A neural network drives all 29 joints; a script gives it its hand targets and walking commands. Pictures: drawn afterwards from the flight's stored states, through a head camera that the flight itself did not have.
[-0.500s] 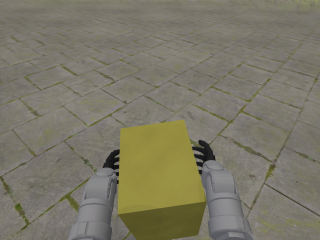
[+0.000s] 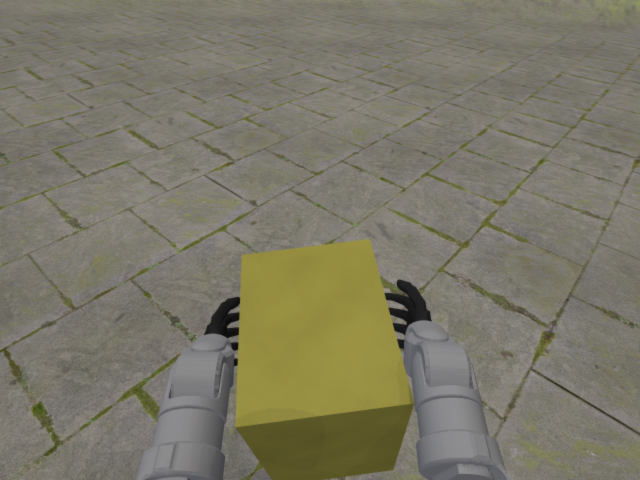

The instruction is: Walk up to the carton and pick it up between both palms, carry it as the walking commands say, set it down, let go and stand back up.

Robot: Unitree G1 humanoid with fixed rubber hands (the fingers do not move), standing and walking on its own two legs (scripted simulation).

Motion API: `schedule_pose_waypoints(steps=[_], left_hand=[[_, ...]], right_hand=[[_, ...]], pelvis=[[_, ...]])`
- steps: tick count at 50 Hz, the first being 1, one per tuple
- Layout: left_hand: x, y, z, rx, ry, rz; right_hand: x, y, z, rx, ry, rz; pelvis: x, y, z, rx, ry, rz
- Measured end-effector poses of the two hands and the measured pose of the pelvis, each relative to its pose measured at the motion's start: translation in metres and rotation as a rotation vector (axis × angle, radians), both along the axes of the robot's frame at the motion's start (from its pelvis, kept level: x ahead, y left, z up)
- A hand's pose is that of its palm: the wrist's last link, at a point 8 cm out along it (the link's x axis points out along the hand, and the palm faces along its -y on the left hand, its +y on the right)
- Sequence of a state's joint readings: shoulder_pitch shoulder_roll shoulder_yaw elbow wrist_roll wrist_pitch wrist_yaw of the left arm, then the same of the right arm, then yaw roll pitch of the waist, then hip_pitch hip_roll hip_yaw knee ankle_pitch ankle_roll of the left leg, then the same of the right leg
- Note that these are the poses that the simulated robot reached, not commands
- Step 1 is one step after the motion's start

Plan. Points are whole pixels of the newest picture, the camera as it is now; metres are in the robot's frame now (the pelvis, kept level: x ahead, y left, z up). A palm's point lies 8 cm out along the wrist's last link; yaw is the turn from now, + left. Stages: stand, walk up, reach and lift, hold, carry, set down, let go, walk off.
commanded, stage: reach and lift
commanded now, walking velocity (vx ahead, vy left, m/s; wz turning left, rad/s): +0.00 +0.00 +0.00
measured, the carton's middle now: (321, 367) +0.30 -0.01 -0.01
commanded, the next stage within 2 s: hold in 0.42 s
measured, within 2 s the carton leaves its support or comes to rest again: neither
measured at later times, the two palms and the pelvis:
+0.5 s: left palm (219, 360) +0.28 +0.13 +0.04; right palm (423, 344) +0.29 -0.14 +0.06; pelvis +0.00 +0.00 +0.00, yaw +0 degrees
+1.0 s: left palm (216, 363) +0.28 +0.13 +0.04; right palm (423, 344) +0.29 -0.14 +0.06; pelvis -0.01 +0.00 +0.00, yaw +0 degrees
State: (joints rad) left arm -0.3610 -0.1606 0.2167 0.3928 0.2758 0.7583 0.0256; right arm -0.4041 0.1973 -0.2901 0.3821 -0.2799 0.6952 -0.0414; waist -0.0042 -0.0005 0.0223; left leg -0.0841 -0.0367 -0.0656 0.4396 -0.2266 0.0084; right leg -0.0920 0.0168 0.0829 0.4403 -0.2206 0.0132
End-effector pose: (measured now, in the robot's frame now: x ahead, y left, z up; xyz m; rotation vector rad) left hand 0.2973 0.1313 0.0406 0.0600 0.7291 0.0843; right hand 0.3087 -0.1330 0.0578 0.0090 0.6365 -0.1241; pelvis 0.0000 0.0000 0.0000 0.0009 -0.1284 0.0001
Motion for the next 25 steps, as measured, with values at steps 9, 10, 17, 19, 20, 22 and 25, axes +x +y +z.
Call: schedule_pose_waypoints(steps=[9, 10, 17, 19, 20, 22, 25], left_hand=[[-0.006, -0.001, -0.003, 0.015, 0.005, -0.009], [-0.007, -0.002, -0.003, 0.016, 0.006, -0.010], [-0.011, -0.004, -0.003, 0.023, 0.007, -0.017], [-0.012, -0.004, -0.003, 0.025, 0.008, -0.018], [-0.013, -0.005, -0.003, 0.026, 0.008, -0.018], [-0.014, -0.005, -0.002, 0.025, 0.007, -0.017], [-0.016, -0.005, -0.001, 0.024, 0.004, -0.014]], right_hand=[[-0.004, -0.001, -0.001, -0.014, 0.006, 0.017], [-0.005, -0.001, -0.002, -0.016, 0.008, 0.018], [-0.010, -0.004, -0.002, -0.021, 0.008, 0.020], [-0.011, -0.004, -0.002, -0.019, 0.009, 0.019], [-0.012, -0.004, -0.003, -0.018, 0.010, 0.019], [-0.014, -0.005, -0.003, -0.015, 0.009, 0.018], [-0.015, -0.005, -0.002, -0.013, 0.005, 0.018]], pelvis=[[0.005, 0.001, 0.001, -0.002, -0.005, -0.005], [0.005, 0.001, 0.001, -0.002, -0.006, -0.005], [0.004, 0.000, 0.001, -0.002, -0.011, -0.004], [0.003, 0.000, 0.001, -0.001, -0.012, -0.004], [0.002, 0.000, 0.001, -0.001, -0.013, -0.005], [0.001, 0.000, 0.001, 0.000, -0.014, -0.004], [-0.002, -0.001, 0.000, 0.000, -0.017, -0.005]])
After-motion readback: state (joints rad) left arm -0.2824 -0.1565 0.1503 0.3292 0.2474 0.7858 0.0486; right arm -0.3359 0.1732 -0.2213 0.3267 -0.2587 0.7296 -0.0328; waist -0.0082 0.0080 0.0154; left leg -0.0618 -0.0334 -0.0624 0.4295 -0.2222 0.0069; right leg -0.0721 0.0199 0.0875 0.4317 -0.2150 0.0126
